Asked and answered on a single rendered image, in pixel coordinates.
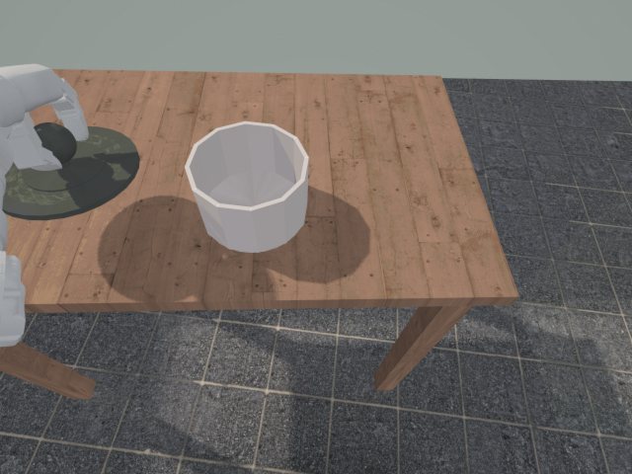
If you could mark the table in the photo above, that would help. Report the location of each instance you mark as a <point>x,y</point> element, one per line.
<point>395,214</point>

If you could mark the pot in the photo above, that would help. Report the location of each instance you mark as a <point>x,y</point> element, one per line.
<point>250,182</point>

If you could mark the lid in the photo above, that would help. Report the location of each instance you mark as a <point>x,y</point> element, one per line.
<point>102,167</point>

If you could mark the robot left upper arm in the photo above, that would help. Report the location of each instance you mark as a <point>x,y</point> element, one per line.
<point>12,301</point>

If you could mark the knob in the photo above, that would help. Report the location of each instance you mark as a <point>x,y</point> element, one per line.
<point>57,139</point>

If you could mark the left robot hand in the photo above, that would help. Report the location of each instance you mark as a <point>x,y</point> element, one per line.
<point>38,86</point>

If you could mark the left robot forearm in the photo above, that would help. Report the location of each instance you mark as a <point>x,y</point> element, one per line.
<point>12,112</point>

